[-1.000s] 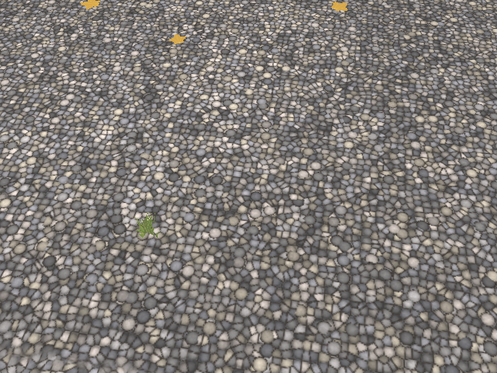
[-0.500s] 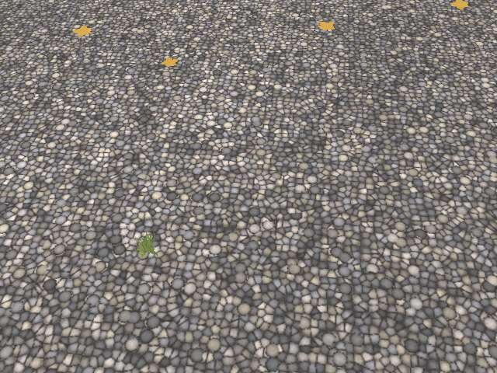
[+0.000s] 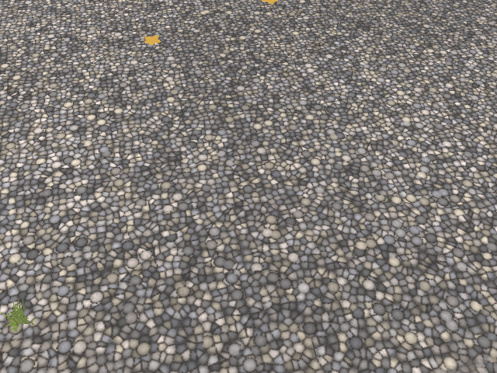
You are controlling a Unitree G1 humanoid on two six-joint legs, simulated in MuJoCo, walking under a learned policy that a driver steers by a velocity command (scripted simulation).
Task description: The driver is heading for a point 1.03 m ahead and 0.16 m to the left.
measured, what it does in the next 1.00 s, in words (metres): walks ahead, turning left: right foot, then left foot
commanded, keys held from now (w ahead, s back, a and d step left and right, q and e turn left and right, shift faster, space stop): w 0.12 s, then w+q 0.76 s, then w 0.12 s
